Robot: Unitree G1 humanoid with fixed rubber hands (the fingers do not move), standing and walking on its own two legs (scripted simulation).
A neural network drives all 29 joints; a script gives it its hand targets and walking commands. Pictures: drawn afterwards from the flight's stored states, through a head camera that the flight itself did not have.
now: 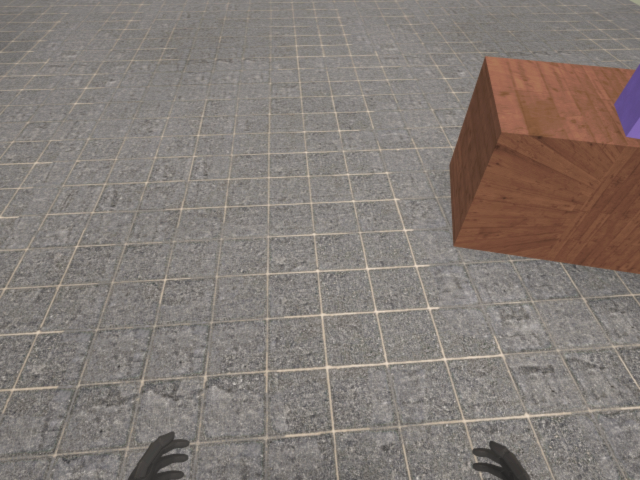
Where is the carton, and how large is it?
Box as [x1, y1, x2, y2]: [614, 64, 639, 138]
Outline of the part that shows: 639,64 614,104 626,136 639,138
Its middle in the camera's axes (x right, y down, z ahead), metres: +1.09 -0.47 +1.15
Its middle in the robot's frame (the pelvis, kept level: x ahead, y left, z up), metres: +1.20 -1.06 -0.07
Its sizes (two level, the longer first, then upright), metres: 0.210 0.200 0.250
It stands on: a pedestal, 0.55 m high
